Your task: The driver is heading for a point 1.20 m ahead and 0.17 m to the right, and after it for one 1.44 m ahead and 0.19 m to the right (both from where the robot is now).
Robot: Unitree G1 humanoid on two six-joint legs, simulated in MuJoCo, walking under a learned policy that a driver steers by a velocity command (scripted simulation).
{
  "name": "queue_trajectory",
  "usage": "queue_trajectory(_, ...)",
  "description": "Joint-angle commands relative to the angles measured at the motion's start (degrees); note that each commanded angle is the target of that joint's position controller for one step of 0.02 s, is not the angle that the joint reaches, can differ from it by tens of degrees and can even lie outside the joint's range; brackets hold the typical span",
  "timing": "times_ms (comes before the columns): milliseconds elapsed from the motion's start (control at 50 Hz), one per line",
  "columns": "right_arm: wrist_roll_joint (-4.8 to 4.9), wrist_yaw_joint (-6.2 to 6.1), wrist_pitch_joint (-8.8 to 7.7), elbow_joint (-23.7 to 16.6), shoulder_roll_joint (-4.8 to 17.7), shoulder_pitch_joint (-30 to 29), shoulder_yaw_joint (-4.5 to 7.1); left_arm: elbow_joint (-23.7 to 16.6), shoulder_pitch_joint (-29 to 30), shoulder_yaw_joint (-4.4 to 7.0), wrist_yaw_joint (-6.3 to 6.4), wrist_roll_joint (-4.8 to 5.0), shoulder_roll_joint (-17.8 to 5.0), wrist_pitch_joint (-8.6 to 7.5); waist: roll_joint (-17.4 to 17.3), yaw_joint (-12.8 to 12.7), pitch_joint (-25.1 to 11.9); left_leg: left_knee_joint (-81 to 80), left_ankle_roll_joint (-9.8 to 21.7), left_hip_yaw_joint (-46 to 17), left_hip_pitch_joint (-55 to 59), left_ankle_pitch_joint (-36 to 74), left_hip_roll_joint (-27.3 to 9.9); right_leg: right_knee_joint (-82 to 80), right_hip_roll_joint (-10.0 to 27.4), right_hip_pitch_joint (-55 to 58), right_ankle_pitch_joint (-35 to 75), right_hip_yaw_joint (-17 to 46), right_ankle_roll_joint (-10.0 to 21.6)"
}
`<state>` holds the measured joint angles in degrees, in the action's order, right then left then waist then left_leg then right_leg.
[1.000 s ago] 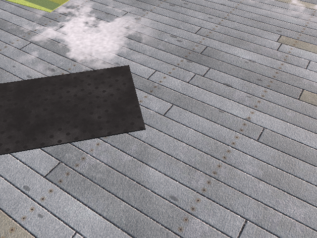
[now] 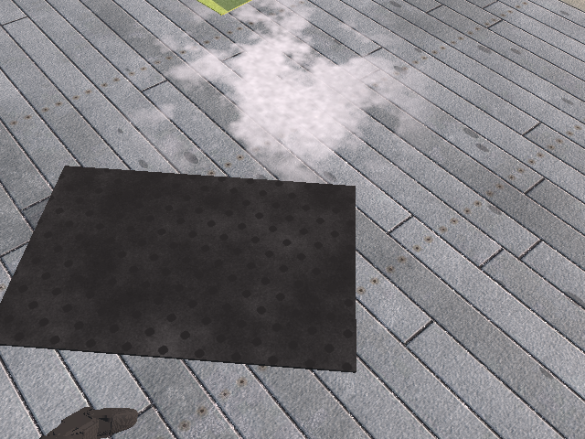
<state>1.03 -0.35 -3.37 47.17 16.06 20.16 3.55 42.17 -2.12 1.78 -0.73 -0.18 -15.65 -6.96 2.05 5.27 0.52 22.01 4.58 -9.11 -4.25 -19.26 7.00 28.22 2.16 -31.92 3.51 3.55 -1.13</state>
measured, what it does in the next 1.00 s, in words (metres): walks ahead: right foot, then left foot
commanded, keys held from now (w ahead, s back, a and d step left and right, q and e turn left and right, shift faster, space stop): w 0.02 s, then no key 0.54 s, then w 0.44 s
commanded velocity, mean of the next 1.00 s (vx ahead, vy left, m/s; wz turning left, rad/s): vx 0.25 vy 0.00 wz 0.06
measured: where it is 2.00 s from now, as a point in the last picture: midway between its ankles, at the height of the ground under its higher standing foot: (286, 288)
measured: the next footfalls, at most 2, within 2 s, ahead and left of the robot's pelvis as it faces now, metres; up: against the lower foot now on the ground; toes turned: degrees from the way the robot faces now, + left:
right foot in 0.04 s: +0.21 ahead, -0.13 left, +0.00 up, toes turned +1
left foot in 0.44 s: +0.27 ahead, +0.11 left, +0.00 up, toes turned +1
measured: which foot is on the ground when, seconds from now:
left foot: down 0.00-0.06, up 0.08-0.42, down 0.44-0.80, up 0.82-1.00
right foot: up 0.00-0.02, down 0.04-1.00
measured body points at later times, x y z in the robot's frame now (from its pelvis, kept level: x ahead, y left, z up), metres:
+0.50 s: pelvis +0.19 -0.02 +0.00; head +0.20 -0.01 +0.45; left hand +0.26 +0.24 -0.13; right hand +0.35 -0.27 -0.10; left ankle +0.23 +0.11 -0.74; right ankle +0.17 -0.13 -0.74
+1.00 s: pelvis +0.31 -0.02 +0.00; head +0.33 -0.03 +0.45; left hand +0.24 +0.24 -0.13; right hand +0.50 -0.26 -0.10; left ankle +0.39 +0.12 -0.68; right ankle +0.18 -0.13 -0.74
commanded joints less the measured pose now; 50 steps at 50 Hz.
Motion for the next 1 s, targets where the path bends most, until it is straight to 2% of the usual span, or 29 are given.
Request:
queue_trajectory(20, -0.28, -0.33, 0.29, -1.76, 8.71, 2.08, 2.00, -4.59, 1.74, 1.97, -0.38, 0.26, -7.12, -1.57, -8.64, -2.61, -0.58, 0.79, 6.58, -11.36, 1.70, 25.19, -16.88, -2.97, -1.32, 6.11, -6.54, -1.88, 3.06)
queue_trajectory(40, -0.42, -0.28, 0.40, -2.11, 7.50, 1.19, 1.50, -3.05, -4.32, 2.88, -0.07, -0.47, -8.99, -1.84, -8.02, -5.78, -4.11, 8.25, 4.80, -9.07, 1.35, 35.00, -13.54, -4.70, -1.20, 15.10, -3.79, -1.98, 5.33)
queue_trajectory(60, -1.24, -0.35, 0.31, -3.72, 5.67, 0.01, 0.55, -2.11, -13.23, 3.68, 0.23, -1.76, -12.15, -2.08, -4.70, -9.91, -12.83, 22.50, 2.18, -5.66, -5.13, 31.37, -10.05, -0.77, 6.82, 30.31, 7.58, 4.92, 9.45)
queue_trajectory(80, -0.35, -0.15, -0.42, -2.82, 1.74, 9.44, -0.70, 0.05, -19.85, 5.07, 0.17, -2.00, -16.19, -1.13, 10.56, -8.61, -22.37, 44.03, -3.20, 0.62, -25.61, 4.29, -0.92, 0.31, 19.63, 53.30, 13.61, 24.94, 20.30)
queue_trajectory(100, -0.17, -0.19, -0.76, -2.20, 5.10, 9.78, -0.30, 1.08, -22.00, 4.11, -0.47, -0.15, -11.45, -0.42, 11.38, -9.57, -22.97, 51.22, -4.17, -2.31, -32.99, -17.01, -0.52, -4.86, 22.65, 53.84, 11.23, 34.45, 21.08)
queue_trajectory(120, 0.47, -0.38, -0.45, -3.04, 9.06, 3.80, 0.89, 0.10, -17.91, 3.03, -0.47, 0.34, -8.18, -0.06, 5.00, -10.10, -14.21, 54.63, -4.54, -3.22, -35.86, -14.07, -3.19, -5.10, 20.43, 46.33, 11.22, 26.78, 18.13)
queue_trajectory(140, 0.12, -0.65, 0.03, -4.15, 8.81, -0.44, 0.91, -0.89, -12.91, 2.19, -0.51, -0.11, -6.47, 0.36, 0.42, -8.67, -9.51, 52.95, -5.14, -0.81, -34.99, -10.72, -5.48, -5.66, 17.64, 38.52, 16.92, 19.31, 16.16)
queue_trajectory(180, -1.13, -0.80, 1.06, -5.21, 6.68, -2.48, 1.00, -0.48, -8.35, 1.10, -0.77, -0.45, -4.09, 0.55, 0.76, -5.17, -4.41, 44.05, -5.86, 2.13, -30.22, -6.75, -9.72, -8.42, 12.99, 26.95, 23.68, 11.03, 14.16)
queue_trajectory(220, -0.87, -0.91, 1.98, -4.39, 2.92, 0.00, 0.18, 0.62, -6.51, 0.92, -0.92, -1.06, -3.86, 0.62, 3.94, -3.20, -4.59, 35.45, -7.03, 4.53, -23.27, -3.23, -9.78, -10.55, 9.53, 21.10, 27.97, 5.41, 13.77)
queue_trajectory(280, -1.18, -1.16, 2.32, -4.82, 1.52, -1.55, -0.56, 2.14, -5.70, 1.70, -0.22, -0.79, -6.74, 1.43, 4.90, -3.13, -7.50, 23.33, -7.85, 6.30, -16.50, 3.99, -9.54, -10.93, 8.75, 19.32, 31.38, 1.35, 14.03)
queue_trajectory(360, -1.17, -1.22, 3.06, -5.30, 3.42, -5.91, -0.04, 4.61, -7.50, 1.72, 0.11, -0.13, -7.45, 2.74, 4.11, -4.81, -7.25, 15.05, -7.02, 6.59, -12.67, 10.83, -9.09, -11.11, 9.27, 19.93, 18.92, 1.59, 13.17)
queue_trajectory(420, -1.84, -1.30, 3.05, -5.61, 3.84, -7.46, 0.40, 5.82, -7.18, 1.10, 0.13, 0.65, -6.21, 3.34, 2.81, -3.82, -4.68, 3.82, -4.47, 7.19, -6.74, 16.99, -8.60, -9.02, 7.44, 17.71, 2.17, 2.52, 10.22)
queue_trajectory(440, -2.36, -1.54, 2.95, -6.11, 5.35, -8.00, 0.71, 6.52, -9.03, 0.56, 0.11, 0.28, -4.80, 3.25, 0.69, -4.15, -4.38, 1.14, -3.26, 4.20, -3.42, 24.37, -11.16, -7.54, 5.55, 16.36, -4.27, 2.37, 7.57)
queue_trajectory(460, -2.34, -1.99, 3.09, -6.82, 8.51, -8.35, 1.34, 6.89, -12.44, 0.27, -0.02, -1.05, -3.97, 2.98, -4.35, -6.71, -5.88, 3.44, -1.18, 0.43, 1.32, 34.25, -15.66, -4.63, 1.86, 13.71, -13.03, 0.17, 4.99)
queue_trajectory(480, -1.85, -2.11, 3.54, -6.64, 8.30, -9.84, 1.30, 7.94, -16.60, -0.05, 0.02, -1.14, -2.56, 3.00, -9.97, -9.14, -6.98, 4.61, 1.98, -1.31, 2.00, 31.56, -17.47, -4.75, -1.00, 12.54, -21.29, -2.42, 3.06)
queue_trajectory(520, -1.36, -1.24, 3.70, -6.79, 3.56, -12.18, 0.42, 7.85, -11.74, -0.04, 0.67, -0.73, -4.02, 4.18, -7.94, -6.58, -3.39, 4.00, 0.21, 0.87, -4.31, 19.08, -13.24, -4.88, -1.30, 14.99, -19.07, -3.67, 1.53)
queue_trajectory(560, -1.63, -0.84, 3.09, -6.35, 4.03, -11.82, 0.44, 8.14, -11.11, 0.20, 1.19, -0.67, -4.98, 5.27, -6.75, -6.17, -2.26, 5.06, -0.97, 2.08, -5.15, 22.23, -11.91, -4.25, -0.83, 15.35, -15.56, -3.12, 1.56)
queue_trajectory(620, -0.60, -0.78, 2.79, -4.52, 5.73, -8.77, 1.27, 8.85, -12.08, 0.34, 1.36, -0.05, -4.86, 5.69, -7.09, -5.74, -2.61, 5.19, 0.89, 1.68, -5.52, 4.93, -11.27, -0.37, -2.77, 14.01, -27.05, -5.51, 2.75)
queue_trajectory(660, -0.30, -0.76, 2.34, -3.95, 6.70, -6.62, 1.64, 8.22, -10.92, 0.24, 1.20, 0.40, -3.69, 5.01, -9.39, -4.82, 0.51, 0.85, 4.26, -5.68, -6.44, -8.47, -15.42, 4.76, -3.35, 8.87, -31.10, -6.40, 3.61)
queue_trajectory(700, -0.19, -0.70, 1.29, -2.96, 8.00, -3.76, 2.01, 7.41, -9.99, 0.23, 0.83, 0.92, -2.98, 3.54, -12.65, -4.48, 1.18, -3.73, 8.40, -16.22, -4.82, -10.93, -21.29, 9.57, -3.18, 5.53, -30.10, -5.63, 4.99)
queue_trajectory(740, -0.12, -0.72, 0.53, -3.63, 8.13, -6.20, 2.05, 8.14, -11.52, 0.54, 0.30, 1.09, -3.42, 2.33, -12.05, -6.32, 0.12, -3.68, 8.50, -16.90, -7.09, -6.05, -22.13, 6.88, -2.09, 9.76, -28.52, -4.17, 7.33)
queue_trajectory(780, 0.32, -0.45, 0.46, -6.91, 5.61, -16.30, 1.33, 11.58, -18.64, 1.21, -0.14, 1.02, -4.99, 1.76, -6.78, -11.29, 0.71, 2.87, 3.25, -4.53, -16.33, 1.21, -15.36, -4.14, 1.02, 21.23, -25.84, 0.41, 9.94)
queue_trajectory(800, 0.33, -0.18, -0.27, -8.78, 2.21, -19.10, 0.55, 13.67, -22.70, 2.45, 0.05, 1.29, -9.06, 1.65, 3.62, -11.57, 1.27, 15.81, -1.23, 6.62, -24.82, 6.72, -7.62, -9.85, 6.53, 29.67, -24.88, 10.37, 11.72)
queue_trajectory(820, 0.12, -0.11, -1.49, -9.73, 2.91, -19.37, 0.65, 13.72, -24.12, 3.41, 0.12, 1.33, -12.29, 1.94, 11.19, -11.87, 3.09, 23.68, -3.55, 11.27, -36.75, 1.36, -4.69, -13.28, 14.36, 38.30, -15.03, 21.78, 14.59)
queue_trajectory(840, 0.25, -0.05, -2.11, -9.33, 4.95, -19.79, 1.25, 13.72, -26.20, 2.92, 0.20, 0.53, -9.95, 1.91, 10.24, -13.04, 4.06, 33.09, -3.94, 9.33, -45.62, -12.33, -5.86, -13.12, 18.55, 43.54, -4.31, 25.85, 17.42)
queue_trajectory(860, 0.62, 0.30, -2.41, -8.98, 4.55, -18.27, 1.29, 13.68, -26.81, 2.36, 0.16, 0.17, -8.10, 1.66, 5.93, -11.75, 3.58, 39.43, -3.31, 7.17, -50.31, -12.92, -8.10, -11.19, 19.11, 47.17, 2.13, 24.56, 17.60)
queue_trajectory(900, 0.86, 1.22, -2.39, -8.68, 2.68, -18.20, 0.79, 13.30, -26.10, 1.90, 0.22, 0.68, -6.82, 1.95, 3.05, -10.73, 3.25, 41.14, -2.36, 7.32, -54.96, -6.03, -11.11, -11.71, 17.19, 49.62, 5.85, 17.58, 15.05)
queue_trajectory(960, 0.46, 2.73, -2.27, -9.75, 0.14, -21.01, -0.07, 12.22, -22.99, 1.01, 0.85, 0.49, -5.11, 3.33, 3.69, -9.59, 4.30, 30.69, -3.51, 11.18, -45.08, 5.06, -11.08, -16.45, 11.56, 39.29, 5.79, 7.91, 11.92)
queue_trajectory(1000, 0.20, 3.36, -2.10, -10.85, -1.94, -24.30, -1.03, 11.48, -21.60, 1.24, 1.48, 0.32, -6.66, 3.36, 4.00, -9.86, 5.16, 20.34, -4.15, 13.48, -33.68, 13.63, -8.92, -19.36, 8.20, 29.87, 3.29, 2.68, 10.83)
